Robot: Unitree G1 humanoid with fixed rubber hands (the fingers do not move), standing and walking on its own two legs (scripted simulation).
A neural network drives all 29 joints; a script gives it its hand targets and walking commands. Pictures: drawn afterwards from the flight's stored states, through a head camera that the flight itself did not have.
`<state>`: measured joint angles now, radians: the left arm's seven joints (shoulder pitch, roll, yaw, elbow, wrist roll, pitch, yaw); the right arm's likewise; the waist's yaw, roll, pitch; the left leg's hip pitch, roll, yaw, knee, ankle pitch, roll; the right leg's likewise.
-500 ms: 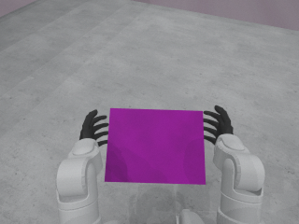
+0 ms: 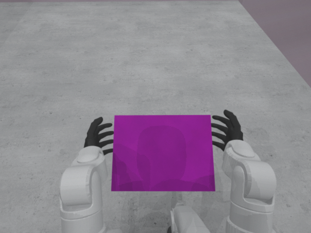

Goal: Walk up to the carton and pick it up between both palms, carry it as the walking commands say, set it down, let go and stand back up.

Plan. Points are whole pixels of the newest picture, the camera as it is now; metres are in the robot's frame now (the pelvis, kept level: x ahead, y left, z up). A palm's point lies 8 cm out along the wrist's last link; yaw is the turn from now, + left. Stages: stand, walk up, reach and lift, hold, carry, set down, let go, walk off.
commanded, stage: carry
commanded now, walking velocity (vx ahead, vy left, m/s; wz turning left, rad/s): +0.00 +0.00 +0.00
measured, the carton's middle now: (161, 152) +0.32 +0.01 +0.01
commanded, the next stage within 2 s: none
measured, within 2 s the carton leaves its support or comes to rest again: neither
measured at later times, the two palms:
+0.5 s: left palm (143, 211) +0.16 +0.04 +0.09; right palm out of the picture +0.12 -0.26 +0.11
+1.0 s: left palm out of the picture +0.10 +0.02 +0.10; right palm out of the picture +0.06 -0.28 +0.12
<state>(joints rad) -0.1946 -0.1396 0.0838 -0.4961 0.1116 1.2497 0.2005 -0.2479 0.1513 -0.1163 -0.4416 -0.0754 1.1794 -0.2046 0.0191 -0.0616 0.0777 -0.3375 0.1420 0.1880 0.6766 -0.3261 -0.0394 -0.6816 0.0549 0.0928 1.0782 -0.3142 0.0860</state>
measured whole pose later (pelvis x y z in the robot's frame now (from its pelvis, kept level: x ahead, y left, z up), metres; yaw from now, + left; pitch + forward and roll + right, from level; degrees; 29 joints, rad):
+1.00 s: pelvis -0.18 -0.09 +0.01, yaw -9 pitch -1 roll +1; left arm -0.18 -0.14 0.08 -0.35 0.11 1.28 0.21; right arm -0.22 0.14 -0.12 -0.32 -0.08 1.24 -0.24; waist -0.02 -0.05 -0.06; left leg -0.32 0.08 0.11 0.62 -0.28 -0.03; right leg -0.45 0.02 0.03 0.57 -0.12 -0.02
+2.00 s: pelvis -0.14 -0.08 +0.01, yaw -9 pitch +2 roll +0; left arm -0.18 -0.14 0.09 -0.05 0.14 0.96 0.20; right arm -0.22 0.14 -0.16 -0.04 -0.08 0.92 -0.24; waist -0.01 -0.01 -0.06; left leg -0.33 0.08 0.11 0.62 -0.33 -0.03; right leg -0.45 0.02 0.03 0.56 -0.15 -0.01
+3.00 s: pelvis -0.15 -0.08 +0.01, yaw -9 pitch +2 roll +0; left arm -0.18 -0.14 0.09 0.00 0.14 0.91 0.19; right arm -0.22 0.14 -0.18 0.01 -0.08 0.86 -0.21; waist -0.01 -0.01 -0.06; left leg -0.33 0.08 0.11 0.62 -0.32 -0.03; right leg -0.45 0.02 0.03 0.56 -0.15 -0.01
